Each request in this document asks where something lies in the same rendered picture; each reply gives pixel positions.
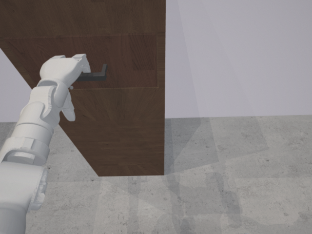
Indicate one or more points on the handle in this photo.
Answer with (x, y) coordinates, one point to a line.
(98, 76)

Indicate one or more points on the robot left upper arm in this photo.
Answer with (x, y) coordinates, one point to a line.
(22, 189)

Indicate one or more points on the drawer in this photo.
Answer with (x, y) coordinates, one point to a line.
(131, 57)

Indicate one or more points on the robot left forearm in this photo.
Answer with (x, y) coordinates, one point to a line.
(29, 142)

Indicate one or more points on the robot left hand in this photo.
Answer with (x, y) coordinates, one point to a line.
(66, 70)

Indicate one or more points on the cabinet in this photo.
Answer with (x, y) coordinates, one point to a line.
(119, 131)

